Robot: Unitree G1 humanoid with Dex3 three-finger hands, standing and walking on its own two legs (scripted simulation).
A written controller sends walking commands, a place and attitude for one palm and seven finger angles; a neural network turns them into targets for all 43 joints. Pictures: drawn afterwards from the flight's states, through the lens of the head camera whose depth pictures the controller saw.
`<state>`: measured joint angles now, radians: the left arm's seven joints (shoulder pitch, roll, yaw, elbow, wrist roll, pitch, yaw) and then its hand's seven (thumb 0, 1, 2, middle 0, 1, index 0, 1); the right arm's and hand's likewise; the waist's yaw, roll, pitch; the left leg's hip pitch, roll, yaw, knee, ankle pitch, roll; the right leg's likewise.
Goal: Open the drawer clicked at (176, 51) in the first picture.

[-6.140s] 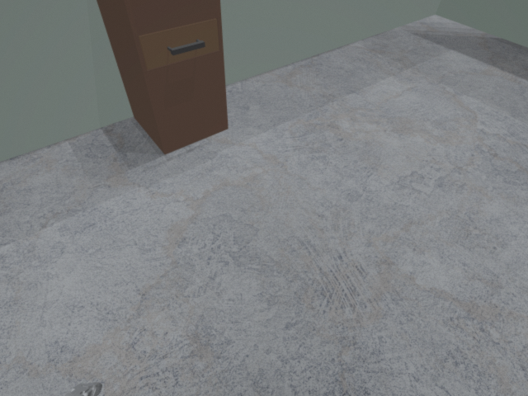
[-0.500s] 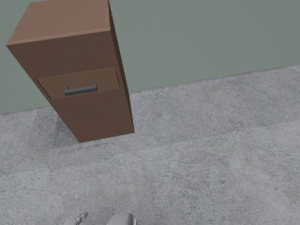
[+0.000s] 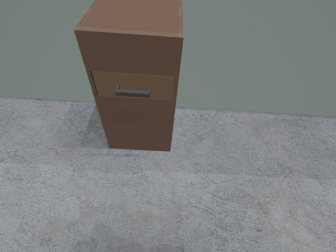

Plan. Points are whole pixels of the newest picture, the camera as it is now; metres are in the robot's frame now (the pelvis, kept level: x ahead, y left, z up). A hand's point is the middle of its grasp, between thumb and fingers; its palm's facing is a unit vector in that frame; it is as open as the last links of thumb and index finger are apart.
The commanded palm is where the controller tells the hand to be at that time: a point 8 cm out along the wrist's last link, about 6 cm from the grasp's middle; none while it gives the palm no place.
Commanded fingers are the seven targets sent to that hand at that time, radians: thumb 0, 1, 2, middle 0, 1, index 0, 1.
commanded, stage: take the last steps up to it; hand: left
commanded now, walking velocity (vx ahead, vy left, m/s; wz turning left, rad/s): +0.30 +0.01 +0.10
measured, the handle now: (133, 90) +0.83 +0.23 -0.19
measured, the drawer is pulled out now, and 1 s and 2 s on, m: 0.00 0.00 0.00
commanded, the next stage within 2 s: come to a stop and stand still in 0.92 s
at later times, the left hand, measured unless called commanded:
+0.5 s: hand out of the picture -0.01 +0.14 -0.16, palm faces +0.17 -0.97 -0.16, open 7.4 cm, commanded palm none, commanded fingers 0.00 0.90 0.90 -0.20 -0.30 -0.20 -0.30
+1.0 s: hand (101, 178) +0.35 +0.24 -0.16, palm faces +0.06 -0.98 -0.21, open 7.4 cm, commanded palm none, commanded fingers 0.00 0.90 0.90 -0.20 -0.30 -0.20 -0.30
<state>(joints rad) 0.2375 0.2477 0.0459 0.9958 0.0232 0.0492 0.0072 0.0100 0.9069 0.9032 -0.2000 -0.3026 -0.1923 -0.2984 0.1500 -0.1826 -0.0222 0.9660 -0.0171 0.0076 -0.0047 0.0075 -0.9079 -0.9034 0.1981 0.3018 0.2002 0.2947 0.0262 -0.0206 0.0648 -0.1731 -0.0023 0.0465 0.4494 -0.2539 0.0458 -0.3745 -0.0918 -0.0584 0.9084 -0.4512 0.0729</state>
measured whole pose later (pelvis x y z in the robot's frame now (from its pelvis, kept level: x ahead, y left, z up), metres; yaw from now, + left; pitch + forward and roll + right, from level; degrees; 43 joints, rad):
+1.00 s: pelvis +0.26 +0.05 +0.00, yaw +3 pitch -1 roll +2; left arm 0.14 0.19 0.06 1.00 0.03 -0.01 0.00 0.01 0.91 0.90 -0.20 -0.30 -0.19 -0.30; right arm 0.32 -0.14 -0.04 1.09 -0.03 -0.05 -0.02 0.00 -0.92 -0.90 0.20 0.30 0.20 0.29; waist -0.02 -0.02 0.04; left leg -0.05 0.00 0.19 0.37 -0.30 0.03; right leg -0.47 -0.11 -0.08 0.75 -0.25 0.01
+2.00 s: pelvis +0.29 +0.03 +0.00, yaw +3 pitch +0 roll +1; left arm 0.26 0.14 0.01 1.13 0.02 0.00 0.02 0.01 0.91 0.90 -0.20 -0.30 -0.19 -0.30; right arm 0.28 -0.18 -0.03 1.13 -0.01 0.02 -0.03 0.01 -0.91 -0.90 0.20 0.30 0.20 0.29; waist -0.02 0.03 0.03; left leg -0.21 0.06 0.05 0.45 -0.23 -0.03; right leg -0.15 -0.01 -0.06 0.47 -0.32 -0.02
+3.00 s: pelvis +0.31 +0.03 +0.00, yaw +3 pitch -1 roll +1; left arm 0.27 0.15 0.01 1.13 0.01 0.00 0.04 0.01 0.91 0.90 -0.20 -0.30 -0.19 -0.30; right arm 0.26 -0.14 0.00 1.15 -0.01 0.00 -0.05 0.01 -0.92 -0.90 0.20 0.30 0.20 0.29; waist 0.00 0.00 0.04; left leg -0.14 0.06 0.05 0.42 -0.26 -0.05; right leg -0.06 -0.01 -0.06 0.42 -0.34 -0.02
